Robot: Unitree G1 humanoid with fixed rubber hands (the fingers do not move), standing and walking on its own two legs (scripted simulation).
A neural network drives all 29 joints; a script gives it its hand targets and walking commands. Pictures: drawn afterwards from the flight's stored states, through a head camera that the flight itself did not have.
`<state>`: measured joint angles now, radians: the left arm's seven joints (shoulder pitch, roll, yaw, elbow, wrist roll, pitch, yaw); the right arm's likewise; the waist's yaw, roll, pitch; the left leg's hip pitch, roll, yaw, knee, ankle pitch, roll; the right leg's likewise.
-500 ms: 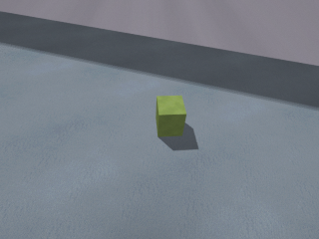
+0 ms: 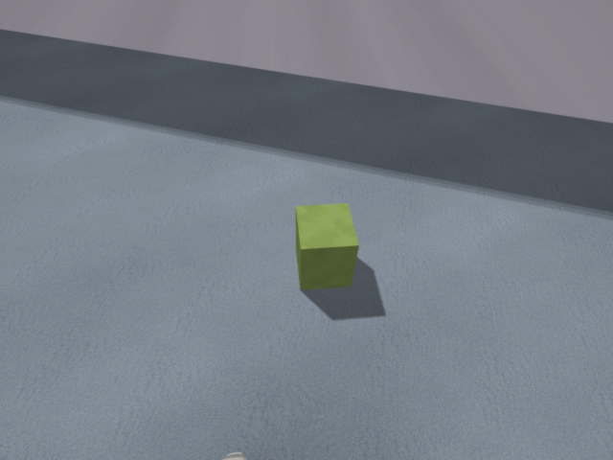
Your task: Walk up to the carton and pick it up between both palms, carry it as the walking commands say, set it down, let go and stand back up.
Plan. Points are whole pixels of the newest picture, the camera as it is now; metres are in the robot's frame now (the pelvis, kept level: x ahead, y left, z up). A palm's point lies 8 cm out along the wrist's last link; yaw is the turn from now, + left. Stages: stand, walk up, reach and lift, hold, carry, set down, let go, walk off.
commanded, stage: walk up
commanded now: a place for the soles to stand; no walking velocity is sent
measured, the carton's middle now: (324, 247) +0.97 -0.04 -0.61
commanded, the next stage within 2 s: none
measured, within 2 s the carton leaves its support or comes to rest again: neither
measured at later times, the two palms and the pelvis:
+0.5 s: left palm (94, 446) +0.18 +0.29 -0.09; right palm (563, 425) +0.22 -0.35 -0.08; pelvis +0.14 -0.02 +0.00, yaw -2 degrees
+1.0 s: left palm (129, 360) +0.30 +0.29 -0.10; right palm (535, 341) +0.34 -0.35 -0.08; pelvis +0.27 -0.02 +0.00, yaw -2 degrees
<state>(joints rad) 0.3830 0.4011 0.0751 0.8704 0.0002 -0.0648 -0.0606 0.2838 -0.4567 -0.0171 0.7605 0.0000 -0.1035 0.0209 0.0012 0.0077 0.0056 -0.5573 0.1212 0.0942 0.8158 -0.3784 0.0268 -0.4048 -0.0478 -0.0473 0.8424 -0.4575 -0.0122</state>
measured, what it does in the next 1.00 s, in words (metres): walks ahead: right foot, then left foot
